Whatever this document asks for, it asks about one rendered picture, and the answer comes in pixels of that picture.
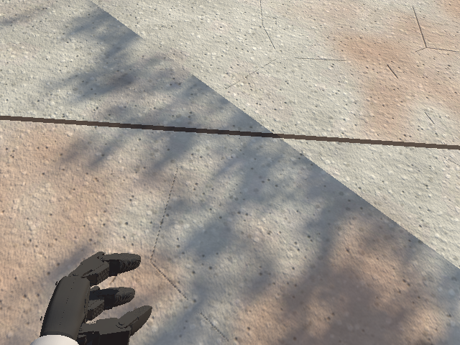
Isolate robot left hand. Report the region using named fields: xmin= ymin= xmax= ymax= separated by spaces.
xmin=40 ymin=252 xmax=152 ymax=345

